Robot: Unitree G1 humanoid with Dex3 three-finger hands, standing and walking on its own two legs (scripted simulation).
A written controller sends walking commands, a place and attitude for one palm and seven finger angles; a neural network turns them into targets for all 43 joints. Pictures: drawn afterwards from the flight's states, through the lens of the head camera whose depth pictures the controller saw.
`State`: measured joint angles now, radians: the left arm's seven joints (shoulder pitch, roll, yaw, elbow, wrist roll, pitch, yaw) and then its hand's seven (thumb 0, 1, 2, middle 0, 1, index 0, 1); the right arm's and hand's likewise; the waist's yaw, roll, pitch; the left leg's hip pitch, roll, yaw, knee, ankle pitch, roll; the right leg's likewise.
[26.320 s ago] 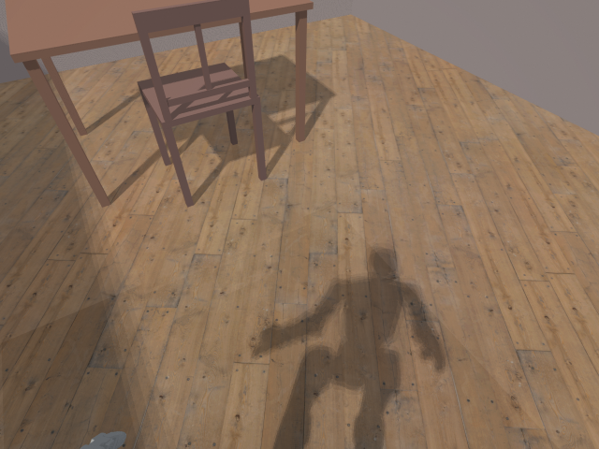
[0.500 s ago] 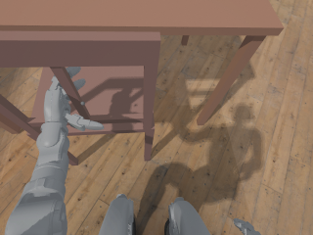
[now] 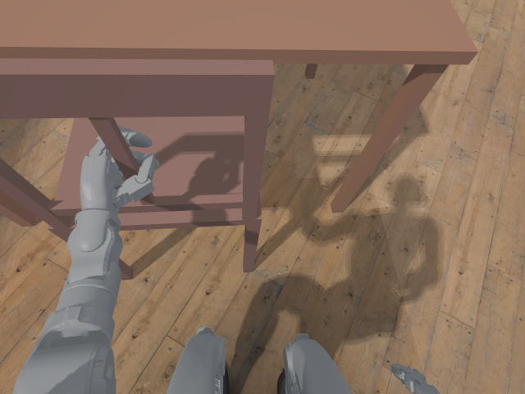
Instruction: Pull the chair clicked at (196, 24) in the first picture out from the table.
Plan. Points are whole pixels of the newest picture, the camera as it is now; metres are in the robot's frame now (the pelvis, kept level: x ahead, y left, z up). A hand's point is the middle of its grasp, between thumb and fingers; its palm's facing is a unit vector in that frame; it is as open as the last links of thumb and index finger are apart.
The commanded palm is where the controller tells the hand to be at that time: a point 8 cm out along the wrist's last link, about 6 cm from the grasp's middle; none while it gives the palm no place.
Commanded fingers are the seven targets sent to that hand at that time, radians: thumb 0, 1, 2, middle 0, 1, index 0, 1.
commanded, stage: hook a spindle and tug to test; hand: left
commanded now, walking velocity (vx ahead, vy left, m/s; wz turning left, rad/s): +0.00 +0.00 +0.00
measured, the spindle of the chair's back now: (128, 166) +0.45 +0.20 +0.02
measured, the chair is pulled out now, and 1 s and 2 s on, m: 0.00 0.04 0.17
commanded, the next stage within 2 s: step backward, pulling the chair out in 0.62 s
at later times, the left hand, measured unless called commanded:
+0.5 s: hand (147, 191) +0.40 +0.17 +0.02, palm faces +0.06 -1.00 -0.01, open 5.1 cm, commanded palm +0.37 +0.21 +0.03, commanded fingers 0.00 0.90 0.90 -0.50 -1.45 -0.50 -1.45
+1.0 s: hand (145, 197) +0.38 +0.16 +0.04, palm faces +0.15 -0.98 -0.11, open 5.2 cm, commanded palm +0.36 +0.21 +0.04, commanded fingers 0.00 0.90 0.90 -0.50 -1.45 -0.50 -1.45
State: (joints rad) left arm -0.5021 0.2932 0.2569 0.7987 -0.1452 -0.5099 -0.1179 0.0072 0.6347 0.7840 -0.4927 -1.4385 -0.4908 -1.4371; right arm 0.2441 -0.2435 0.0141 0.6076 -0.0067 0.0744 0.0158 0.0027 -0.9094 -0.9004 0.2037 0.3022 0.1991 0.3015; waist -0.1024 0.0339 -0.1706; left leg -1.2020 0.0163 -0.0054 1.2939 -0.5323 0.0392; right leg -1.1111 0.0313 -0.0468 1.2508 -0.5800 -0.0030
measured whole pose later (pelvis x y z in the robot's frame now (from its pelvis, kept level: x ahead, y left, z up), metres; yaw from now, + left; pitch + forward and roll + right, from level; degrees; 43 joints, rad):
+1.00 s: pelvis +0.03 +0.00 +0.09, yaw +1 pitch +13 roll -2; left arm -0.34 0.19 0.10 0.83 -0.10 -0.20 0.10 0.05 0.74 0.78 -0.31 -1.17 -0.49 -1.45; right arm 0.27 -0.22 0.04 0.58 0.06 0.15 -0.09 0.00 -0.91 -0.90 0.21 0.30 0.20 0.30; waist -0.05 0.02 -0.08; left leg -0.64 0.00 0.02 0.77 -0.36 0.04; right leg -0.58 0.02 -0.02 0.74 -0.38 0.01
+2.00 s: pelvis -0.08 +0.00 +0.10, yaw +1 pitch +2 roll +0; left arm -0.42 0.16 -0.03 1.01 -0.05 -0.24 0.09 0.03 0.69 0.79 -0.31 -1.18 -0.50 -1.45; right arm 0.23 -0.24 0.00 0.73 0.03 0.01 -0.12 0.00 -0.91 -0.90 0.20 0.30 0.20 0.30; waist -0.04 -0.02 0.10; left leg -0.43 -0.02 0.01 0.61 -0.22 0.02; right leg -0.47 -0.01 0.00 0.60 -0.17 0.00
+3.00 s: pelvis -0.14 -0.01 +0.12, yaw +2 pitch +4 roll -2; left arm -0.43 0.16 0.02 0.96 -0.04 -0.25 0.09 0.04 0.67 0.80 -0.32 -1.22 -0.50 -1.45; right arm 0.18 -0.18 0.00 0.75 -0.01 0.03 -0.07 0.00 -0.91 -0.90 0.20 0.30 0.20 0.30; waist -0.02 0.05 0.15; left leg -0.39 0.09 -0.01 0.64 -0.28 -0.03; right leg -0.29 0.04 -0.04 0.48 -0.26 -0.01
